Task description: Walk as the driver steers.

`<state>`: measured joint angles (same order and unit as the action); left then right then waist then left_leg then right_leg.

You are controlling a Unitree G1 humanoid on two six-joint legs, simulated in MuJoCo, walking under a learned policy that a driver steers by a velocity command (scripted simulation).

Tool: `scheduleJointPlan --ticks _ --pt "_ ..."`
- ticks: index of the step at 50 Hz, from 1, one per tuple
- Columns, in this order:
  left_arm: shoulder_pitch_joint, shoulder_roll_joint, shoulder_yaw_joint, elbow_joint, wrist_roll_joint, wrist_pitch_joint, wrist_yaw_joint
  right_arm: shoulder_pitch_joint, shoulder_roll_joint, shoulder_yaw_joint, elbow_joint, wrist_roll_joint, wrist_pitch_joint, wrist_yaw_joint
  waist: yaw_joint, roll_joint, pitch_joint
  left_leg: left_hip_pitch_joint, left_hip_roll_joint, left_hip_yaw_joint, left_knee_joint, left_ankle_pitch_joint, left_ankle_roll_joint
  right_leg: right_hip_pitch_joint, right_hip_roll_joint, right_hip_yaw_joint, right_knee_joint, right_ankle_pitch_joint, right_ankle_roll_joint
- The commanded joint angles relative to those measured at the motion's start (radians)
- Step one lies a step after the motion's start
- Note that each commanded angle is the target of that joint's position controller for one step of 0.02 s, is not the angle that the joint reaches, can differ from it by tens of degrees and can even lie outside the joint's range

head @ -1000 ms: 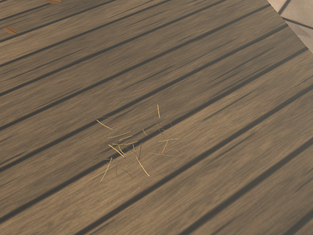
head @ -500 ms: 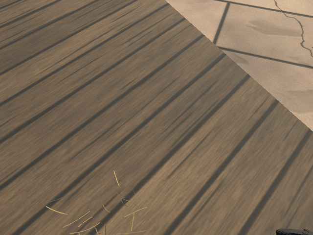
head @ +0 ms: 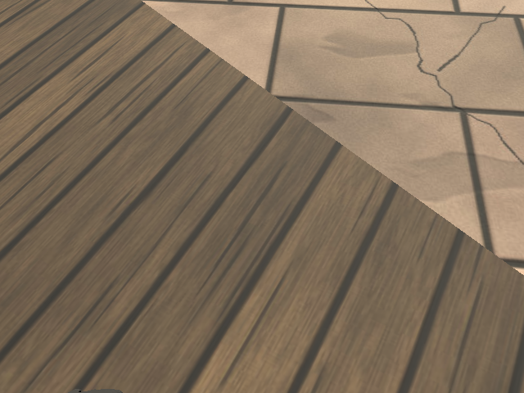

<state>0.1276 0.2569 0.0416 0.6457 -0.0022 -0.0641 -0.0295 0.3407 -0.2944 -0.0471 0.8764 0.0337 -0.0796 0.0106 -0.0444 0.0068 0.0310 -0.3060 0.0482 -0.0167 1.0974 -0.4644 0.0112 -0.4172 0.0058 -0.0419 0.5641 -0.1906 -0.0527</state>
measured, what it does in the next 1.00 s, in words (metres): walks ahead, turning left: left foot, then right foot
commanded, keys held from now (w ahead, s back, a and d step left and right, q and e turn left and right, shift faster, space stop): w+q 0.08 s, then q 0.92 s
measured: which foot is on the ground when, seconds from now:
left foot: up 0.00-0.38, down 0.40-0.86, up 0.88-1.00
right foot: down 0.00-0.40, up 0.42-0.84, down 0.86-1.00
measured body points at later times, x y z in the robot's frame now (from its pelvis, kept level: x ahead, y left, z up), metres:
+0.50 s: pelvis +0.21 +0.04 -0.01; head +0.25 +0.06 +0.44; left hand +0.28 +0.34 -0.12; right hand +0.43 -0.19 -0.10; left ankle +0.29 +0.13 -0.73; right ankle +0.13 -0.12 -0.63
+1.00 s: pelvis +0.28 +0.00 +0.01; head +0.31 -0.01 +0.46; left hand +0.24 +0.31 -0.08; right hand +0.57 -0.16 -0.09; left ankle +0.21 +0.11 -0.65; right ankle +0.35 -0.10 -0.73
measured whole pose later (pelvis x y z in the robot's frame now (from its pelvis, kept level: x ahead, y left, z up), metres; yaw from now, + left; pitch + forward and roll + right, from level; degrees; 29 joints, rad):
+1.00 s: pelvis +0.28 +0.00 +0.01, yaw +33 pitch +2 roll +1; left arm 0.18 0.27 0.07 0.72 0.02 -0.01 0.03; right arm 0.18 -0.35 -0.10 0.62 0.01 0.06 -0.02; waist 0.01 0.05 0.02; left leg -0.57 -0.12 -0.13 1.10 -0.43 -0.05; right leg -0.29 -0.01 0.01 0.49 -0.24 0.00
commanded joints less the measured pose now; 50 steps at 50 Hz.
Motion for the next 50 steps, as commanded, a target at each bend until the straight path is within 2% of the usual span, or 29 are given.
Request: scheduleJointPlan --ticks 1,3,5,8,10,12,16,18,19,20,21,22,23,24,25,26,27,29,32,34,39,42,43,44,45,46,47,48,50 --pt "0.139 0.113 0.041 -0.002 0.004 -0.016 0.001 -0.072 -0.117 -0.029 -0.097 -0.007 -0.020 -0.003 0.079 -0.090 -0.093 -0.404 0.087 -0.064 0.099 0.134 0.012 0.385 -0.276 0.328 -0.310 0.097 -0.173" --pt "0.105 0.094 0.041 0.012 0.011 -0.036 0.000 -0.019 -0.079 -0.027 -0.076 -0.003 0.010 -0.003 0.035 -0.108 -0.076 -0.315 0.099 -0.077 0.078 0.209 -0.001 0.284 -0.253 0.235 -0.380 0.148 -0.167" --pt "0.096 0.102 0.046 0.034 0.018 -0.053 0.005 -0.033 -0.060 -0.027 -0.080 -0.004 0.029 -0.010 0.020 -0.083 -0.033 -0.334 0.086 -0.092 0.042 0.258 -0.019 0.246 -0.251 0.144 -0.407 0.308 -0.167" --pt "0.081 0.118 0.050 0.058 0.026 -0.050 0.027 -0.080 -0.042 -0.026 -0.105 -0.020 0.030 -0.011 0.012 -0.075 -0.008 -0.338 0.055 -0.078 -0.128 0.389 -0.040 0.240 -0.223 -0.006 -0.386 0.564 -0.137" --pt "0.070 0.134 0.053 0.062 0.020 -0.039 0.042 -0.148 -0.021 -0.016 -0.129 -0.028 0.026 0.003 0.037 -0.076 -0.004 -0.280 0.040 -0.019 -0.293 0.514 -0.036 0.229 -0.193 -0.087 -0.375 0.577 -0.113" --pt "0.102 0.154 0.058 0.080 0.013 -0.027 0.055 -0.214 -0.007 -0.010 -0.164 -0.031 0.026 0.021 0.069 -0.069 -0.013 -0.260 0.027 0.014 -0.390 0.568 -0.030 0.277 -0.214 -0.102 -0.351 0.594 -0.110" --pt "0.097 0.186 0.072 0.095 -0.014 0.010 0.071 -0.228 -0.054 -0.029 -0.217 -0.032 0.034 0.051 0.060 -0.089 -0.037 -0.267 0.006 0.039 -0.467 0.423 0.017 0.411 -0.273 -0.098 -0.225 0.658 -0.090" --pt "0.067 0.198 0.079 0.085 -0.025 0.030 0.082 -0.139 -0.091 -0.050 -0.212 -0.035 0.034 0.058 0.010 -0.092 -0.083 -0.157 -0.048 0.081 -0.514 0.351 0.056 0.419 -0.260 -0.109 -0.055 0.776 -0.060" --pt "0.064 0.183 0.073 0.080 -0.026 0.037 0.084 -0.034 -0.131 -0.072 -0.188 -0.036 0.029 0.050 -0.039 -0.049 -0.137 -0.012 -0.092 0.090 -0.608 0.446 0.088 0.388 -0.204 -0.136 0.125 0.729 -0.022" --pt "0.114 0.157 0.061 0.067 0.001 0.032 0.080 0.025 -0.224 -0.098 -0.193 -0.040 0.029 0.026 -0.053 0.103 -0.211 0.218 0.036 -0.110 -0.621 0.895 0.153 0.199 -0.121 -0.146 0.401 0.396 0.049" --pt "0.228 0.054 0.028 0.048 0.054 0.024 0.062 -0.011 -0.297 -0.100 -0.223 -0.051 0.034 0.011 0.059 0.293 -0.315 0.497 0.276 -0.490 -0.550 1.327 0.355 -0.144 0.067 -0.065 0.754 -0.523 0.122" --pt "0.217 0.117 0.031 0.057 0.021 0.014 0.043 -0.008 -0.244 -0.087 -0.254 -0.052 0.036 0.018 0.000 0.184 -0.492 0.537 0.321 -0.626 -0.643 1.078 0.428 -0.195 0.065 0.153 0.867 -0.519 0.112" --pt "0.123 0.159 0.042 0.038 -0.013 0.017 0.039 -0.076 -0.196 -0.078 -0.274 -0.043 0.038 0.020 -0.010 0.094 -0.384 0.450 0.271 -0.527 -0.683 0.876 0.381 -0.254 0.025 0.162 0.853 -0.426 0.095" --pt "0.074 0.153 0.042 0.032 -0.007 0.025 0.049 -0.126 -0.153 -0.067 -0.277 -0.021 0.045 0.014 0.010 0.016 -0.272 0.331 0.220 -0.448 -0.711 0.710 0.319 -0.278 -0.011 0.147 0.782 -0.344 0.093" --pt "0.052 0.153 0.045 0.036 0.006 0.039 0.061 -0.162 -0.125 -0.056 -0.284 -0.012 0.056 0.006 0.029 -0.005 -0.199 0.205 0.185 -0.400 -0.742 0.609 0.282 -0.253 -0.037 0.144 0.707 -0.295 0.096" --pt "0.056 0.156 0.049 0.030 0.010 0.052 0.066 -0.184 -0.122 -0.055 -0.292 -0.021 0.063 0.000 0.057 0.025 -0.167 0.102 0.153 -0.375 -0.767 0.547 0.263 -0.189 -0.043 0.144 0.642 -0.263 0.095" --pt "0.065 0.145 0.049 0.030 0.013 0.060 0.068 -0.197 -0.130 -0.058 -0.300 -0.034 0.068 -0.004 0.070 0.055 -0.155 0.044 0.125 -0.357 -0.782 0.536 0.250 -0.143 -0.030 0.130 0.593 -0.240 0.098" --pt "0.080 0.115 0.041 0.039 0.014 0.062 0.074 -0.191 -0.149 -0.067 -0.305 -0.042 0.072 -0.015 0.071 0.085 -0.166 0.018 0.101 -0.328 -0.779 0.577 0.245 -0.109 -0.011 0.118 0.488 -0.220 0.114" --pt "0.053 0.105 0.036 0.038 0.013 0.065 0.079 -0.181 -0.169 -0.075 -0.311 -0.032 0.085 -0.036 0.054 0.091 -0.195 0.025 0.089 -0.349 -0.771 0.455 0.229 -0.097 -0.002 0.136 0.380 -0.160 0.134" --pt "0.028 0.107 0.037 0.033 0.009 0.066 0.077 -0.192 -0.168 -0.076 -0.321 -0.030 0.095 -0.043 0.044 0.111 -0.181 0.003 0.072 -0.375 -0.781 0.299 0.210 -0.083 0.004 0.144 0.320 -0.125 0.137" --pt "0.003 0.116 0.043 0.022 -0.001 0.042 0.062 -0.183 -0.161 -0.077 -0.332 -0.031 0.115 -0.041 0.020 0.159 -0.157 0.030 0.066 -0.467 -0.760 0.221 0.191 -0.020 0.026 0.148 0.146 -0.145 0.116" --pt "0.073 0.123 0.055 0.042 -0.005 0.025 0.047 -0.202 -0.152 -0.074 -0.341 -0.016 0.127 -0.043 0.065 0.162 -0.149 0.014 0.027 -0.485 -0.696 0.271 0.151 0.134 0.030 0.119 -0.121 -0.034 0.075" --pt "0.104 0.169 0.070 0.047 0.006 0.025 0.048 -0.179 -0.124 -0.066 -0.343 -0.013 0.128 -0.044 0.066 0.104 -0.159 -0.063 -0.022 -0.440 -0.620 0.179 0.106 0.246 -0.076 0.187 -0.192 0.010 0.037" --pt "0.077 0.267 0.090 0.035 0.030 0.036 0.054 -0.137 -0.081 -0.056 -0.358 -0.013 0.125 -0.040 0.008 -0.170 -0.140 -0.243 -0.169 -0.246 -0.407 -0.057 0.039 0.324 -0.300 0.414 -0.233 0.137 -0.083" --pt "0.070 0.249 0.089 0.028 0.059 0.037 0.051 -0.166 -0.146 -0.077 -0.371 -0.021 0.108 -0.036 0.036 -0.299 -0.113 -0.340 -0.199 -0.146 -0.160 -0.160 -0.010 0.257 -0.417 0.575 -0.281 0.241 -0.209" --pt "0.017 0.197 0.075 0.000 0.052 0.035 0.056 -0.148 -0.200 -0.097 -0.348 -0.027 0.105 -0.032 0.022 -0.202 -0.105 -0.335 -0.146 -0.161 -0.007 -0.098 -0.034 0.241 -0.400 0.505 -0.259 0.264 -0.206" --pt "-0.025 0.157 0.065 -0.009 0.034 0.037 0.062 -0.125 -0.194 -0.101 -0.320 -0.021 0.114 -0.033 0.007 -0.144 -0.093 -0.329 -0.137 -0.143 0.052 -0.039 -0.051 0.231 -0.330 0.395 -0.236 0.265 -0.157" --pt "-0.041 0.136 0.058 -0.016 0.018 0.040 0.066 -0.105 -0.168 -0.096 -0.301 -0.023 0.126 -0.037 0.008 -0.125 -0.085 -0.341 -0.130 -0.129 0.111 0.010 -0.070 0.248 -0.282 0.321 -0.221 0.259 -0.126" --pt "-0.030 0.131 0.050 -0.016 0.012 0.049 0.073 -0.110 -0.119 -0.080 -0.304 -0.015 0.140 -0.032 0.023 -0.130 -0.061 -0.352 -0.115 -0.085 0.152 0.061 -0.096 0.249 -0.243 0.224 -0.226 0.297 -0.126"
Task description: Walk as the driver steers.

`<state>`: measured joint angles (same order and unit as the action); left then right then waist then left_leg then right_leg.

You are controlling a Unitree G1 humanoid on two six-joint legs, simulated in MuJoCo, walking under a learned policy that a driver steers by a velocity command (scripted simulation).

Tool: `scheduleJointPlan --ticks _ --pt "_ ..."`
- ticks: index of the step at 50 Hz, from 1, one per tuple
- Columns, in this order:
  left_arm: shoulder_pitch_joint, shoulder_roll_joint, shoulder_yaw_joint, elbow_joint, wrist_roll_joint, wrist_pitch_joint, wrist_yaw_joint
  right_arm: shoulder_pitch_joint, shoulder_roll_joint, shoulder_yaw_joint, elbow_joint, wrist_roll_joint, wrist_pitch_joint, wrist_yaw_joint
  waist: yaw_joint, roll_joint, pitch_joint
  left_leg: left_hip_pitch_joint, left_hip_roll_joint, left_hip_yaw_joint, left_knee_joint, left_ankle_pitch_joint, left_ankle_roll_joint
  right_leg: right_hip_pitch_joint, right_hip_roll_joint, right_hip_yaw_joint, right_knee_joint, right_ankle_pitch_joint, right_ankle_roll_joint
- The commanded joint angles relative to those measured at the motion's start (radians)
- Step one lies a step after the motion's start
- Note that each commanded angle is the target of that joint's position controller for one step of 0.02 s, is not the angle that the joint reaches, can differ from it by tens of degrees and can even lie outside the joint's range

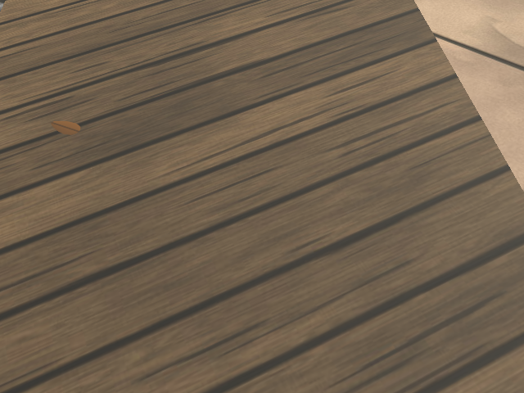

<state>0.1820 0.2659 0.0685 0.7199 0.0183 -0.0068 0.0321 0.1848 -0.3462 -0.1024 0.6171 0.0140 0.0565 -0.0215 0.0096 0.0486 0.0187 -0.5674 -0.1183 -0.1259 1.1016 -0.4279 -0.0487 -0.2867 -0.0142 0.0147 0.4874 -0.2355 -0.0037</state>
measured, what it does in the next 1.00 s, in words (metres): steps on the spot, turning left: left foot, then right foot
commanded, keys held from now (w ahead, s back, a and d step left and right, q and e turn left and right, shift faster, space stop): q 0.56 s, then no key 0.44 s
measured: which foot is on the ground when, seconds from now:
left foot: up 0.00-0.26, down 0.28-0.76, up 0.78-1.00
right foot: down 0.00-0.28, up 0.30-0.72, down 0.74-1.00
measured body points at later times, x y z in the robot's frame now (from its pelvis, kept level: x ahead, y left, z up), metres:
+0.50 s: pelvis -0.01 +0.04 +0.00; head +0.02 +0.09 +0.45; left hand +0.05 +0.37 -0.11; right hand +0.22 -0.18 -0.07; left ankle -0.03 +0.14 -0.74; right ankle +0.03 -0.11 -0.66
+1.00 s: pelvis +0.00 +0.03 +0.00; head +0.02 +0.03 +0.45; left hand +0.03 +0.32 -0.10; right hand +0.25 -0.16 -0.11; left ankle -0.08 +0.15 -0.73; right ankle +0.06 -0.08 -0.74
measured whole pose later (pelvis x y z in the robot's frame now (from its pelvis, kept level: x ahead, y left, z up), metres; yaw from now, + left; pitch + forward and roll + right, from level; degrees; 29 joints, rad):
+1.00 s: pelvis +0.00 +0.03 +0.00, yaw +26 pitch +0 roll +0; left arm 0.15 0.23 0.03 0.72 0.00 0.00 0.01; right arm 0.18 -0.29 -0.06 0.69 0.01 0.05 -0.02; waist 0.00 0.02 0.03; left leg -0.24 0.01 -0.08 0.57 -0.33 -0.08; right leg -0.26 0.00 0.02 0.50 -0.25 0.00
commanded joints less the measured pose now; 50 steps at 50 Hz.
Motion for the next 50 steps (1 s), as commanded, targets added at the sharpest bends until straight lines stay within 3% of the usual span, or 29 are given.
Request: scheduleJointPlan --ticks 1,3,6,11,13,14,15,16,17,18,19,20,23,27,33,35,36,37,38,39,40,41,43,44,46,48,50 --pt "-0.066 0.126 0.024 -0.087 -0.005 -0.002 0.014 0.016 -0.055 -0.019 -0.059 0.011 0.004 0.001 -0.014 -0.189 -0.043 -0.100 0.063 0.053 0.105 0.047 -0.045 0.142 -0.212 0.135 -0.156 0.339 -0.180" --pt "-0.017 0.145 0.032 -0.078 0.000 0.008 0.020 -0.049 -0.038 -0.009 -0.089 0.015 0.001 0.003 0.029 -0.219 -0.053 -0.118 0.091 0.076 -0.002 0.054 -0.061 0.224 -0.230 0.119 -0.152 0.361 -0.198" --pt "-0.009 0.188 0.048 -0.074 -0.005 0.016 0.016 -0.074 -0.018 0.004 -0.112 0.007 -0.002 0.016 0.045 -0.239 -0.086 -0.021 0.133 0.111 -0.158 0.021 -0.057 0.241 -0.267 0.085 -0.141 0.393 -0.211" --pt "-0.031 0.219 0.062 -0.066 -0.030 0.013 -0.004 -0.045 -0.041 -0.005 -0.116 0.009 0.008 0.035 0.029 -0.256 -0.093 0.157 0.128 0.179 -0.403 0.055 -0.001 0.196 -0.303 0.040 -0.107 0.400 -0.195" --pt "-0.050 0.211 0.061 -0.058 -0.051 0.011 -0.005 0.022 -0.037 -0.013 -0.092 0.008 0.009 0.040 -0.018 -0.231 -0.100 0.290 0.101 0.209 -0.617 0.207 0.054 0.153 -0.285 -0.008 -0.024 0.355 -0.140" --pt "0.002 0.177 0.053 -0.034 -0.048 0.007 -0.009 0.062 -0.064 -0.026 -0.079 0.006 0.008 0.032 -0.026 -0.161 -0.113 0.423 0.096 0.169 -0.710 0.327 0.088 0.069 -0.248 -0.063 0.069 0.258 -0.075" --pt "0.014 0.118 0.035 -0.049 -0.007 0.005 -0.014 0.099 -0.168 -0.053 -0.088 0.006 0.002 0.017 -0.015 0.092 -0.129 0.611 0.300 -0.121 -0.739 0.651 0.164 -0.173 -0.147 -0.164 0.339 -0.070 0.026" --pt "-0.069 0.099 0.023 -0.115 0.015 0.000 -0.007 0.091 -0.244 -0.060 -0.108 -0.027 -0.014 0.019 -0.034 0.288 -0.131 0.600 0.511 -0.408 -0.727 0.833 0.381 -0.412 -0.009 -0.099 0.557 -0.444 0.082" --pt "-0.127 0.151 0.039 -0.116 0.002 -0.001 -0.001 0.104 -0.181 -0.045 -0.104 -0.043 -0.037 0.026 -0.091 0.158 -0.170 0.568 0.493 -0.372 -0.751 0.745 0.416 -0.414 -0.023 0.024 0.693 -0.437 0.080" --pt "-0.127 0.163 0.045 -0.111 -0.016 0.003 0.000 0.060 -0.154 -0.031 -0.092 -0.038 -0.050 0.023 -0.056 0.124 -0.129 0.525 0.432 -0.281 -0.753 0.666 0.360 -0.414 -0.036 0.046 0.716 -0.353 0.065" --pt "-0.102 0.159 0.049 -0.088 -0.014 0.006 0.007 0.003 -0.133 -0.027 -0.094 -0.019 -0.053 0.016 -0.027 0.073 -0.106 0.495 0.371 -0.222 -0.750 0.584 0.302 -0.410 -0.045 0.053 0.685 -0.269 0.064" --pt "-0.090 0.168 0.053 -0.083 -0.005 0.011 0.013 -0.037 -0.112 -0.017 -0.097 -0.001 -0.049 0.011 -0.012 0.079 -0.092 0.470 0.346 -0.199 -0.750 0.583 0.276 -0.402 -0.045 0.056 0.660 -0.209 0.070" --pt "-0.050 0.141 0.048 -0.070 -0.009 0.007 0.005 -0.049 -0.105 -0.008 -0.098 -0.011 -0.040 -0.004 0.008 0.087 -0.122 0.422 0.300 -0.169 -0.748 0.609 0.277 -0.320 -0.005 0.040 0.635 -0.113 0.089" --pt "-0.095 0.111 0.032 -0.084 -0.013 0.003 -0.001 -0.026 -0.125 -0.015 -0.087 -0.007 -0.034 -0.013 -0.018 0.094 -0.112 0.429 0.286 -0.222 -0.735 0.491 0.275 -0.282 0.016 0.055 0.417 -0.095 0.097" --pt "-0.085 0.119 0.029 -0.089 -0.024 -0.009 -0.023 -0.037 -0.115 -0.005 -0.078 -0.012 -0.023 0.001 -0.038 0.117 -0.111 0.375 0.295 -0.309 -0.691 0.481 0.278 -0.120 0.026 0.042 0.227 -0.138 0.071" --pt "-0.054 0.107 0.026 -0.086 -0.025 -0.017 -0.033 -0.060 -0.099 0.004 -0.075 -0.006 -0.021 0.003 -0.011 0.109 -0.111 0.368 0.274 -0.318 -0.657 0.504 0.256 -0.037 0.027 0.029 0.077 -0.068 0.050" --pt "-0.027 0.097 0.023 -0.079 -0.018 -0.023 -0.037 -0.069 -0.081 0.012 -0.072 0.000 -0.020 0.001 0.015 0.097 -0.109 0.340 0.246 -0.308 -0.642 0.466 0.222 0.049 0.023 0.024 -0.067 0.061 0.031" --pt "-0.018 0.125 0.026 -0.085 0.000 -0.027 -0.035 -0.033 -0.051 0.022 -0.064 -0.008 -0.025 -0.001 0.004 0.043 -0.118 0.288 0.205 -0.279 -0.607 0.347 0.166 0.144 -0.054 0.088 -0.113 0.192 0.003" --pt "-0.023 0.195 0.034 -0.103 0.018 -0.026 -0.029 0.029 -0.012 0.034 -0.060 -0.032 -0.032 -0.001 -0.049 -0.164 -0.139 0.213 0.093 -0.153 -0.445 0.100 0.100 0.214 -0.229 0.259 -0.130 0.408 -0.073" --pt "-0.053 0.169 0.023 -0.084 0.033 -0.027 -0.031 0.008 -0.042 0.022 -0.072 -0.024 -0.037 -0.004 -0.067 -0.312 -0.092 0.179 0.045 -0.052 -0.410 -0.102 0.049 0.095 -0.331 0.399 -0.166 0.413 -0.232" --pt "-0.086 0.121 0.009 -0.105 0.022 -0.033 -0.032 -0.004 -0.102 0.006 -0.057 -0.026 -0.037 -0.010 -0.037 -0.259 -0.072 0.191 0.080 -0.041 -0.298 -0.147 0.010 0.076 -0.329 0.390 -0.186 0.359 -0.270" --pt "-0.078 0.125 0.010 -0.096 0.013 -0.034 -0.028 -0.031 -0.111 -0.004 -0.054 -0.017 -0.035 -0.011 -0.021 -0.241 -0.066 0.153 0.076 -0.029 -0.229 -0.140 -0.007 0.104 -0.299 0.365 -0.179 0.333 -0.255" --pt "-0.084 0.147 0.014 -0.089 -0.010 -0.034 -0.020 -0.018 -0.079 -0.004 -0.032 -0.016 -0.019 -0.014 -0.020 -0.193 -0.056 0.114 0.103 -0.030 -0.156 -0.114 -0.043 0.136 -0.268 0.309 -0.154 0.335 -0.224" --pt "-0.089 0.140 0.011 -0.085 -0.013 -0.029 -0.018 -0.006 -0.044 0.005 -0.019 -0.013 -0.016 -0.010 -0.027 -0.176 -0.057 0.137 0.111 -0.010 -0.186 -0.103 -0.051 0.129 -0.237 0.259 -0.140 0.368 -0.206" --pt "-0.094 0.123 0.007 -0.080 -0.012 -0.015 -0.021 -0.009 0.018 0.028 -0.007 -0.010 -0.019 -0.004 -0.018 -0.200 -0.068 0.211 0.120 0.049 -0.340 -0.062 -0.056 0.128 -0.177 0.177 -0.112 0.412 -0.181" --pt "-0.068 0.117 0.004 -0.069 -0.015 -0.002 -0.023 -0.005 0.023 0.029 0.009 -0.004 -0.023 0.000 -0.008 -0.221 -0.092 0.289 0.112 0.086 -0.519 0.058 -0.050 0.150 -0.159 0.159 -0.082 0.428 -0.179" --pt "-0.031 0.105 -0.003 -0.054 -0.025 -0.001 -0.026 0.016 0.005 0.027 0.029 -0.012 -0.025 0.004 -0.015 -0.201 -0.096 0.415 0.108 0.091 -0.741 0.287 -0.019 0.124 -0.138 0.150 -0.068 0.355 -0.133"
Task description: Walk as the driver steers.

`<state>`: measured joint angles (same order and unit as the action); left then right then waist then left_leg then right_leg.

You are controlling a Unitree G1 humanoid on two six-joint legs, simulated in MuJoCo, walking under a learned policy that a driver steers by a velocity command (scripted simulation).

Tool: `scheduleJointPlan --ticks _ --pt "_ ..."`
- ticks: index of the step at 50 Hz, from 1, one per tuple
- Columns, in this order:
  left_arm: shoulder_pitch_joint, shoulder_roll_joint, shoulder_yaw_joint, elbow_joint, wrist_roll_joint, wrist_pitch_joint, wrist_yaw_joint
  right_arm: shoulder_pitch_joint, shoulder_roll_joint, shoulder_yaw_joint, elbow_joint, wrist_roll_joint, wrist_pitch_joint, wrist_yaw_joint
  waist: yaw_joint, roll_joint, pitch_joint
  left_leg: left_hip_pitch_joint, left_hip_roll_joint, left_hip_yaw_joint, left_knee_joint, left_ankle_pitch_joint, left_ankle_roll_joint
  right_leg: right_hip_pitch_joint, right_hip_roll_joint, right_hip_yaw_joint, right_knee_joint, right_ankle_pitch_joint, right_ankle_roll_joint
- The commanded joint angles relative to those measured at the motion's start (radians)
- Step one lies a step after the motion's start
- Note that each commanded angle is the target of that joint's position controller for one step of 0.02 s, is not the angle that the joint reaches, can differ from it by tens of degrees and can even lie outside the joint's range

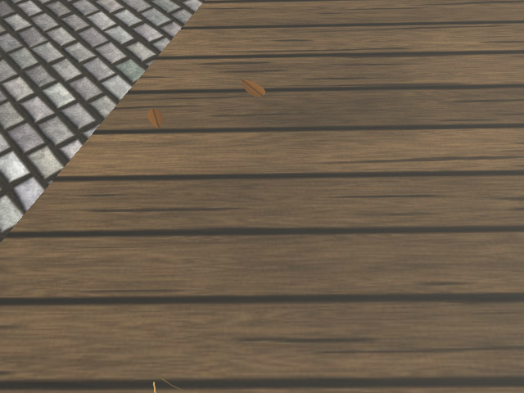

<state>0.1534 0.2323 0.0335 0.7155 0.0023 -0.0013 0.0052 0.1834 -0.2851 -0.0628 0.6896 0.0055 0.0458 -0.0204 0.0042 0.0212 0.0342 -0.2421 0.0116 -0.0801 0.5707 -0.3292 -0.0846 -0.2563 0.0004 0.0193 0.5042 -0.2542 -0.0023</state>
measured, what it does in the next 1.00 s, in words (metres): walks ahead: left foot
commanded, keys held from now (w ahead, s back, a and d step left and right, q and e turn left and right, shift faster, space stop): no key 0.54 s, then w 0.46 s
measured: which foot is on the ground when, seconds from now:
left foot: up 0.00-0.00, down 0.02-0.76, up 0.78-1.00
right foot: down 0.00-1.00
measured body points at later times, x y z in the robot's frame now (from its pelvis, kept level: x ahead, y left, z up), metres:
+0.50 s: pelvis +0.00 +0.03 +0.00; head +0.01 +0.03 +0.45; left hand +0.09 +0.29 -0.13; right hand +0.11 -0.22 -0.13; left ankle -0.02 +0.15 -0.74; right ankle +0.01 -0.12 -0.74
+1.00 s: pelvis +0.11 -0.01 +0.01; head +0.13 -0.03 +0.46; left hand +0.05 +0.23 -0.12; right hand +0.27 -0.27 -0.11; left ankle +0.19 +0.15 -0.67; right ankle +0.02 -0.10 -0.74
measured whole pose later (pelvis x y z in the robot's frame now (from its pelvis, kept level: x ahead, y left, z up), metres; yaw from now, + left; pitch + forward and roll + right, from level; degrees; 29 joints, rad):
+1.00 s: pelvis +0.11 -0.01 +0.01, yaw +0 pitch +1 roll +1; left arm 0.47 0.20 0.02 0.98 0.00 -0.08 -0.01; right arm 0.15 -0.28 -0.06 0.82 0.02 -0.08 0.01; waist 0.06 0.03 0.01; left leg -0.59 0.07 0.00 0.92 -0.16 0.02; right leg 0.02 0.02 -0.01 0.23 -0.26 -0.05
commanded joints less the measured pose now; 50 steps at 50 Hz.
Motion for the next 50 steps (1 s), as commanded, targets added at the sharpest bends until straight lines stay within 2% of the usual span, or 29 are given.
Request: scheduleJointPlan --ticks 1,2,3,4,5,7,12,18,27,28,29,30,32,33,34,35,36,37,38,39,40,41,42,43,44,45,47,50 --pt "0.026 0.131 0.027 -0.044 0.000 -0.017 -0.004 0.011 -0.100 -0.018 -0.056 -0.014 -0.014 0.000 0.005 -0.119 -0.125 0.159 0.033 -0.023 -0.200 0.307 0.044 0.048 -0.140 0.140 -0.078 0.277 -0.083" --pt "0.052 0.130 0.025 -0.046 0.020 -0.031 -0.015 0.007 -0.161 -0.030 -0.061 -0.017 -0.012 -0.007 0.048 0.003 -0.129 0.180 0.090 -0.072 -0.130 0.430 0.087 0.005 -0.085 0.085 -0.053 0.173 -0.039" --pt "0.040 0.103 0.017 -0.042 0.023 -0.036 -0.015 -0.002 -0.128 -0.026 -0.040 -0.019 -0.013 0.001 0.046 0.097 -0.130 0.083 0.076 -0.067 -0.127 0.242 0.127 0.061 -0.039 0.020 -0.062 0.066 0.005" --pt "-0.012 0.130 0.020 -0.039 0.023 -0.034 -0.014 -0.014 -0.086 -0.016 -0.048 -0.021 -0.018 0.008 0.015 0.056 -0.086 0.035 0.060 -0.069 -0.150 0.159 0.129 0.068 -0.033 0.010 -0.037 0.057 0.026" --pt "-0.031 0.125 0.021 -0.040 0.019 -0.031 -0.010 -0.011 -0.072 -0.010 -0.037 -0.027 -0.024 0.007 0.013 0.043 -0.072 0.014 0.058 -0.070 -0.163 0.133 0.119 0.069 -0.035 0.007 -0.030 0.071 0.026" --pt "-0.017 0.121 0.020 -0.033 0.013 -0.019 -0.002 -0.002 -0.081 -0.009 -0.026 -0.024 -0.037 0.004 0.013 0.045 -0.036 -0.003 0.047 -0.063 -0.161 0.153 0.106 0.056 -0.037 0.012 -0.027 0.104 0.021" --pt "0.010 0.114 0.021 0.003 0.009 -0.015 0.010 0.026 -0.064 0.002 -0.001 -0.020 -0.048 -0.005 0.011 0.028 -0.019 -0.012 0.037 -0.058 -0.155 0.145 0.103 0.056 -0.038 0.012 -0.029 0.107 0.030" --pt "0.034 0.119 0.024 0.052 0.006 -0.014 0.019 0.039 -0.051 0.007 0.029 -0.017 -0.052 -0.007 0.008 -0.002 -0.020 0.003 0.026 -0.048 -0.148 0.171 0.107 0.059 -0.040 0.013 -0.033 0.127 0.043" --pt "0.068 0.121 0.026 0.131 0.002 -0.008 0.034 0.054 -0.035 0.010 0.099 -0.013 -0.056 -0.007 0.009 -0.010 -0.019 0.018 0.010 -0.025 -0.146 0.208 0.105 0.069 -0.041 0.012 -0.039 0.147 0.046" --pt "0.086 0.112 0.024 0.148 0.001 -0.006 0.035 0.073 -0.034 0.009 0.116 -0.011 -0.054 -0.009 0.009 0.000 -0.040 0.026 0.002 -0.020 -0.158 0.109 0.109 0.075 -0.024 -0.008 -0.031 0.061 0.045" --pt "0.090 0.112 0.025 0.157 -0.005 -0.004 0.037 0.084 -0.052 0.002 0.126 -0.005 -0.049 -0.011 0.001 0.019 -0.024 0.018 -0.001 -0.030 -0.174 -0.071 0.129 0.043 0.008 -0.042 0.006 -0.080 0.037" --pt "0.081 0.109 0.026 0.157 -0.010 -0.006 0.038 0.093 -0.078 -0.006 0.129 0.000 -0.046 -0.012 -0.010 0.054 0.012 -0.007 0.023 -0.077 -0.211 -0.282 0.161 -0.016 0.032 -0.069 0.056 -0.204 0.027" --pt "0.038 0.089 0.022 0.131 -0.020 -0.031 0.034 0.134 -0.120 -0.017 0.134 0.008 -0.057 -0.011 -0.038 0.161 0.092 -0.027 0.162 -0.285 -0.341 -0.542 0.252 -0.156 0.040 -0.089 0.202 -0.246 0.007" --pt "0.022 0.082 0.020 0.119 -0.027 -0.049 0.028 0.142 -0.135 -0.022 0.141 0.014 -0.067 -0.010 -0.041 0.189 0.132 -0.058 0.226 -0.386 -0.384 -0.558 0.296 -0.179 0.013 -0.056 0.261 -0.223 -0.014" --pt "0.028 0.086 0.022 0.117 -0.035 -0.067 0.019 0.125 -0.131 -0.021 0.141 0.017 -0.078 -0.010 -0.027 0.195 0.151 -0.063 0.255 -0.419 -0.394 -0.515 0.315 -0.197 -0.014 -0.029 0.270 -0.228 -0.040" --pt "0.050 0.085 0.023 0.124 -0.040 -0.082 0.008 0.094 -0.120 -0.017 0.135 0.020 -0.084 -0.009 -0.005 0.192 0.150 -0.054 0.254 -0.396 -0.378 -0.448 0.308 -0.175 -0.027 -0.022 0.213 -0.244 -0.065" --pt "0.113 0.081 0.024 0.151 -0.041 -0.095 -0.003 0.043 -0.109 -0.013 0.124 0.027 -0.084 -0.007 0.037 0.170 0.128 -0.088 0.219 -0.325 -0.342 -0.377 0.277 -0.055 -0.023 -0.036 0.081 -0.194 -0.086" --pt "0.214 0.087 0.032 0.203 -0.036 -0.102 -0.008 -0.004 -0.094 -0.009 0.112 0.027 -0.082 -0.005 0.085 0.127 0.090 -0.164 0.150 -0.227 -0.272 -0.280 0.235 0.135 0.005 -0.052 -0.022 -0.073 -0.086" --pt "0.319 0.122 0.045 0.247 -0.022 -0.104 -0.012 -0.031 -0.046 0.004 0.098 0.016 -0.086 -0.004 0.116 0.014 0.041 -0.241 0.065 -0.103 -0.072 -0.141 0.182 0.283 -0.057 0.068 -0.080 -0.055 -0.089" --pt "0.430 0.242 0.074 0.266 -0.018 -0.110 -0.019 -0.059 0.001 0.015 0.054 0.013 -0.100 -0.008 0.135 -0.283 0.002 -0.399 -0.073 0.067 0.273 -0.123 0.100 0.390 -0.271 0.474 -0.270 -0.229 -0.193" --pt "0.409 0.231 0.061 0.253 -0.003 -0.119 -0.029 -0.052 -0.055 -0.001 0.042 0.030 -0.118 -0.012 0.113 -0.286 0.024 -0.514 -0.067 -0.012 0.473 -0.247 0.101 0.378 -0.390 0.721 -0.355 -0.270 -0.282" --pt "0.326 0.173 0.043 0.230 -0.005 -0.124 -0.025 -0.015 -0.073 -0.007 0.059 0.043 -0.132 -0.003 0.065 -0.183 0.085 -0.575 -0.005 -0.050 0.567 -0.175 0.124 0.356 -0.384 0.643 -0.342 -0.252 -0.276" --pt "0.284 0.143 0.035 0.213 -0.008 -0.124 -0.023 0.007 -0.066 -0.005 0.082 0.042 -0.141 0.006 0.049 -0.138 0.092 -0.584 0.030 -0.033 0.578 -0.077 0.142 0.353 -0.331 0.522 -0.339 -0.211 -0.241" --pt "0.264 0.146 0.032 0.207 -0.010 -0.120 -0.023 -0.005 -0.064 -0.008 0.085 0.033 -0.147 0.010 0.043 -0.106 0.091 -0.604 0.058 -0.012 0.552 0.003 0.152 0.365 -0.303 0.440 -0.348 -0.139 -0.211" --pt "0.267 0.120 0.022 0.209 -0.008 -0.115 -0.023 -0.032 -0.070 -0.014 0.083 0.022 -0.148 0.016 0.046 -0.102 0.082 -0.588 0.082 0.003 0.514 0.065 0.152 0.367 -0.271 0.356 -0.354 -0.017 -0.184" --pt "0.292 0.095 0.013 0.218 -0.004 -0.107 -0.022 -0.041 -0.058 -0.014 0.083 0.017 -0.147 0.025 0.050 -0.119 0.062 -0.558 0.085 0.027 0.483 0.105 0.145 0.367 -0.238 0.282 -0.354 0.103 -0.169" --pt "0.340 0.095 0.009 0.235 -0.005 -0.095 -0.014 -0.065 -0.022 -0.007 0.078 0.011 -0.141 0.038 0.057 -0.122 0.041 -0.546 0.076 0.071 0.421 0.154 0.118 0.375 -0.211 0.190 -0.349 0.297 -0.172" --pt "0.337 0.131 0.011 0.231 -0.002 -0.081 0.005 -0.187 0.016 0.012 0.033 0.013 -0.138 0.045 0.073 -0.096 0.070 -0.495 0.057 0.105 0.219 0.255 0.083 0.291 -0.187 0.113 -0.381 0.337 -0.171"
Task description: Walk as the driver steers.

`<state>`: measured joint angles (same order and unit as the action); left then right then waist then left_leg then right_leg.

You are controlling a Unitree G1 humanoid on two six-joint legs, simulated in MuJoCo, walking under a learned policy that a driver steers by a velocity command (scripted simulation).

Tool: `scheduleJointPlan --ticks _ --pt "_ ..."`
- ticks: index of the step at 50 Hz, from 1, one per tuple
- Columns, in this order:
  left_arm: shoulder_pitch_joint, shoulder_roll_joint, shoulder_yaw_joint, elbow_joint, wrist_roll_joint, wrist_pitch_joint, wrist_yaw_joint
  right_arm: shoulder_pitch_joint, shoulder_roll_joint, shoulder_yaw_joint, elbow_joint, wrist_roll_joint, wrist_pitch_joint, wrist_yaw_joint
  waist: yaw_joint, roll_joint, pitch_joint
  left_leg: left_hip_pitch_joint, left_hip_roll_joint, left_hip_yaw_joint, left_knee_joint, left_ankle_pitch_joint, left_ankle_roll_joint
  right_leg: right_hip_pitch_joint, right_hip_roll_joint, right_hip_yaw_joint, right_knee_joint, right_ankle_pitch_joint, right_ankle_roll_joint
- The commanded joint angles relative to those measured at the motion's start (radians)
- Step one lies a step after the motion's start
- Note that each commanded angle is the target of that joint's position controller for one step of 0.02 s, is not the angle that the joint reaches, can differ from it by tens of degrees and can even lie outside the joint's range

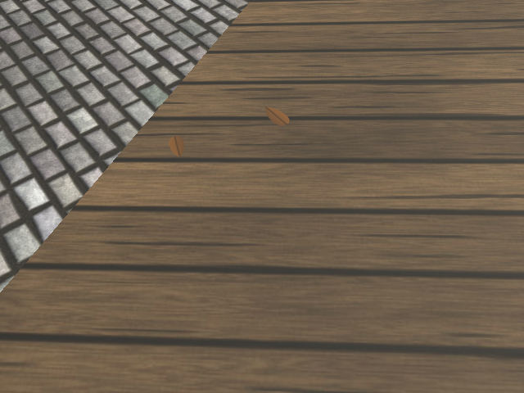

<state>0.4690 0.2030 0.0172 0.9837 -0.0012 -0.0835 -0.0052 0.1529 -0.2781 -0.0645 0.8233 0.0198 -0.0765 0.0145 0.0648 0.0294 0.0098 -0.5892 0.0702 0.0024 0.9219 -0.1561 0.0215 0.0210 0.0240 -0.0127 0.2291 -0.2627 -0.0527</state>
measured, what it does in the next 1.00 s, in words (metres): walks ahead, turning right: left foot, then right foot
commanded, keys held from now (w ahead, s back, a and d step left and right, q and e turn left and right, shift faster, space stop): w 0.42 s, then w+e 0.58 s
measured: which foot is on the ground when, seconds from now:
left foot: up 0.00-0.20, down 0.22-0.80, up 0.82-1.00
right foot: down 0.00-0.24, up 0.26-0.76, down 0.78-1.00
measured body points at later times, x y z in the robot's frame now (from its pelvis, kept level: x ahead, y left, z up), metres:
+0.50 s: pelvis +0.28 +0.06 +0.00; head +0.29 +0.06 +0.45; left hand +0.41 +0.33 -0.11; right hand +0.31 -0.21 -0.14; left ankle +0.27 +0.14 -0.75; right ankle +0.37 -0.12 -0.67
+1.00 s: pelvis +0.57 -0.04 +0.00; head +0.60 -0.06 +0.44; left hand +0.72 +0.21 -0.11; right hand +0.65 -0.34 -0.11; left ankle +0.66 +0.14 -0.67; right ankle +0.57 -0.10 -0.75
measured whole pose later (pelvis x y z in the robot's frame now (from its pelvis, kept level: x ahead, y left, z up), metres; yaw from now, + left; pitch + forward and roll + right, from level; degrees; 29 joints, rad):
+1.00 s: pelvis +0.57 -0.04 +0.00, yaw -16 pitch +2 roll +0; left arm 0.30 0.27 0.06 0.74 -0.01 -0.06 -0.02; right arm 0.14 -0.31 -0.04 0.79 -0.01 -0.11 0.00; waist 0.03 0.03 0.04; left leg -0.60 0.09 -0.07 1.03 -0.26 -0.02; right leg -0.24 0.11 0.05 0.36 -0.14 -0.11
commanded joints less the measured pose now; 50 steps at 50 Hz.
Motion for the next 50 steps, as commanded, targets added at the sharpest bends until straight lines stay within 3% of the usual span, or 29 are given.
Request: scheduleJointPlan --ticks 1,4,7,9,10,11,12,13,14,15,16,17,18,19,22,28,31,34,37,38,39,40,41,42,43,44,46,48,50 --pt "0.025 0.171 0.028 -0.038 0.002 0.002 0.020 -0.195 0.014 0.019 -0.114 0.000 -0.017 0.013 0.020 -0.112 0.104 -0.107 -0.013 0.033 -0.204 0.128 -0.028 -0.022 -0.203 0.127 -0.122 0.325 -0.119" --pt "0.056 0.188 0.033 -0.023 -0.008 0.001 0.026 -0.270 -0.004 0.023 -0.141 0.008 -0.020 0.023 0.029 -0.128 0.140 -0.026 -0.035 0.042 -0.326 0.202 -0.023 -0.058 -0.226 0.110 -0.151 0.290 -0.128" --pt "0.048 0.196 0.042 -0.014 -0.018 0.005 0.027 -0.292 -0.037 0.018 -0.160 0.010 -0.026 0.034 -0.003 -0.126 0.142 -0.008 -0.037 0.017 -0.392 0.180 0.020 0.028 -0.271 0.100 -0.109 0.393 -0.112" --pt "0.023 0.219 0.052 -0.022 -0.012 0.013 0.026 -0.223 -0.079 0.000 -0.147 0.006 -0.028 0.034 -0.060 -0.147 0.066 0.113 -0.075 0.038 -0.397 0.124 0.057 0.085 -0.281 0.081 0.010 0.700 -0.090" --pt "0.008 0.226 0.056 -0.027 -0.007 0.022 0.026 -0.110 -0.111 -0.018 -0.116 0.007 -0.026 0.028 -0.123 -0.159 -0.015 0.260 -0.107 0.060 -0.395 0.104 0.083 0.082 -0.263 0.059 0.151 0.876 -0.075" --pt "-0.002 0.217 0.051 -0.037 0.000 0.030 0.026 0.065 -0.150 -0.040 -0.062 0.010 -0.021 0.018 -0.204 -0.149 -0.121 0.498 -0.107 0.056 -0.398 0.113 0.114 -0.006 -0.220 0.032 0.357 0.905 -0.046" --pt "0.015 0.175 0.033 -0.064 0.021 0.030 0.027 0.249 -0.220 -0.057 -0.023 -0.004 -0.013 0.005 -0.248 -0.014 -0.270 0.822 0.103 -0.199 -0.372 0.044 0.179 -0.256 -0.155 0.009 0.686 0.547 -0.021" --pt "0.160 0.017 -0.007 -0.059 0.003 0.010 0.013 0.283 -0.246 -0.056 0.001 -0.012 -0.014 0.019 -0.149 0.267 -0.420 1.061 0.322 -0.718 -0.548 -0.268 0.339 -0.584 0.042 0.078 1.009 -0.273 0.027" --pt "0.056 0.139 0.021 -0.064 -0.028 -0.016 0.008 0.230 -0.142 -0.030 -0.001 -0.004 -0.018 0.020 -0.181 0.161 -0.298 0.954 0.282 -0.755 -0.656 -0.365 0.286 -0.687 -0.004 0.173 1.111 -0.290 0.004" --pt "-0.058 0.193 0.039 -0.105 -0.053 -0.031 0.005 0.136 -0.109 -0.018 -0.011 -0.003 -0.022 0.017 -0.156 0.112 -0.134 0.796 0.255 -0.592 -0.678 -0.295 0.244 -0.740 -0.054 0.138 1.111 -0.192 -0.012" --pt "-0.108 0.189 0.038 -0.115 -0.047 -0.039 0.012 0.059 -0.100 -0.014 -0.022 -0.008 -0.027 0.019 -0.120 0.007 -0.067 0.643 0.223 -0.473 -0.703 -0.140 0.227 -0.692 -0.106 0.117 1.066 -0.095 -0.011" --pt "-0.124 0.181 0.046 -0.115 -0.031 -0.036 0.017 0.020 -0.079 -0.009 -0.026 -0.019 -0.033 0.022 -0.088 -0.012 -0.031 0.535 0.184 -0.376 -0.726 -0.025 0.218 -0.649 -0.138 0.109 1.016 -0.039 -0.004" --pt "-0.096 0.163 0.046 -0.112 -0.024 -0.025 0.017 0.004 -0.063 -0.004 -0.020 -0.031 -0.038 0.023 -0.053 0.019 -0.036 0.473 0.155 -0.313 -0.751 0.021 0.212 -0.587 -0.166 0.117 0.988 -0.006 0.000" --pt "-0.081 0.141 0.045 -0.109 -0.022 -0.013 0.017 0.003 -0.054 -0.002 -0.012 -0.028 -0.041 0.025 -0.038 0.032 -0.033 0.436 0.139 -0.278 -0.775 0.038 0.218 -0.562 -0.174 0.112 0.961 0.001 0.007" --pt "-0.138 0.129 0.044 -0.138 -0.014 0.011 0.020 0.035 -0.084 -0.006 0.021 -0.022 -0.050 0.017 -0.030 0.027 0.024 0.367 0.134 -0.187 -0.831 0.083 0.235 -0.619 -0.194 0.090 0.863 0.055 0.039" --pt "-0.348 0.113 0.032 -0.207 -0.014 0.001 0.000 0.115 -0.134 -0.010 0.061 -0.024 -0.045 -0.012 -0.105 0.000 0.060 0.422 0.102 -0.006 -0.852 0.171 0.178 -0.653 -0.152 0.052 0.500 0.380 0.046" --pt "-0.438 0.107 0.024 -0.251 -0.020 0.000 -0.017 0.174 -0.145 -0.010 0.091 -0.017 -0.034 -0.015 -0.141 -0.009 0.077 0.535 0.137 0.034 -0.836 0.183 0.168 -0.682 -0.130 0.039 0.407 0.400 0.032" --pt "-0.496 0.114 0.022 -0.301 -0.021 -0.001 -0.041 0.201 -0.150 -0.013 0.107 -0.013 -0.009 -0.017 -0.148 -0.010 0.084 0.683 0.182 0.057 -0.765 0.266 0.148 -0.744 -0.115 0.026 0.360 0.298 0.001" --pt "-0.431 0.159 0.042 -0.323 -0.019 0.002 -0.059 0.165 -0.189 -0.024 0.087 -0.013 0.018 -0.028 -0.088 0.038 0.011 0.741 0.191 0.101 -0.573 0.697 0.111 -0.610 -0.042 -0.056 0.358 0.134 -0.047" --pt "-0.310 0.194 0.064 -0.300 -0.020 0.005 -0.058 0.150 -0.194 -0.025 0.077 -0.016 0.030 -0.034 -0.019 0.044 -0.062 0.715 0.172 0.131 -0.403 0.838 0.090 -0.452 0.004 -0.085 0.339 0.128 -0.073" --pt "-0.139 0.258 0.099 -0.259 -0.023 0.010 -0.047 0.150 -0.180 -0.017 0.059 -0.021 0.035 -0.043 0.057 0.012 -0.155 0.576 0.130 0.159 -0.164 0.777 0.054 -0.187 0.011 -0.036 0.309 0.168 -0.114" --pt "-0.018 0.380 0.135 -0.248 -0.015 0.019 -0.029 0.219 -0.093 0.014 0.011 -0.038 0.014 -0.037 0.049 -0.180 -0.292 0.166 0.008 0.175 0.231 0.348 -0.011 0.216 -0.235 0.403 0.294 0.088 -0.265" --pt "-0.030 0.354 0.120 -0.265 -0.023 0.015 -0.030 0.226 -0.053 0.035 0.003 -0.042 -0.030 -0.018 0.019 -0.252 -0.404 -0.095 -0.153 -0.018 0.447 -0.399 -0.030 0.396 -0.379 0.860 0.107 0.014 -0.382" --pt "-0.045 0.282 0.098 -0.268 -0.012 0.012 -0.027 0.130 -0.145 0.009 -0.022 -0.003 -0.063 0.000 0.051 -0.192 -0.327 -0.203 -0.081 -0.125 0.494 -0.358 -0.001 0.359 -0.347 0.756 0.080 -0.015 -0.322" --pt "-0.099 0.245 0.089 -0.278 -0.009 0.009 -0.023 0.067 -0.149 0.011 -0.045 0.015 -0.079 0.004 0.034 -0.125 -0.205 -0.217 -0.034 -0.106 0.440 -0.272 0.018 0.218 -0.305 0.597 0.075 0.046 -0.280" --pt "-0.168 0.226 0.083 -0.295 -0.008 0.008 -0.023 0.050 -0.137 0.011 -0.046 0.001 -0.083 -0.003 -0.011 -0.030 -0.122 -0.175 0.005 -0.094 0.337 -0.208 0.015 0.059 -0.263 0.489 0.059 0.144 -0.252" --pt "-0.241 0.189 0.069 -0.328 0.005 0.007 -0.021 0.065 -0.141 -0.002 -0.045 -0.024 -0.058 -0.011 -0.073 -0.047 -0.069 -0.049 0.043 -0.095 0.222 -0.149 -0.005 -0.126 -0.207 0.395 0.009 0.281 -0.236" --pt "-0.235 0.207 0.076 -0.331 -0.004 0.003 -0.014 0.079 -0.113 0.000 -0.054 -0.036 -0.036 -0.014 -0.091 -0.060 -0.057 -0.018 0.038 -0.076 0.149 -0.115 -0.044 -0.206 -0.186 0.342 -0.015 0.367 -0.251" --pt "-0.207 0.234 0.085 -0.325 -0.010 0.003 0.001 0.015 -0.099 0.004 -0.083 -0.040 -0.026 -0.020 -0.079 -0.064 -0.027 -0.036 0.023 -0.062 0.020 -0.019 -0.077 -0.248 -0.160 0.293 -0.028 0.386 -0.241"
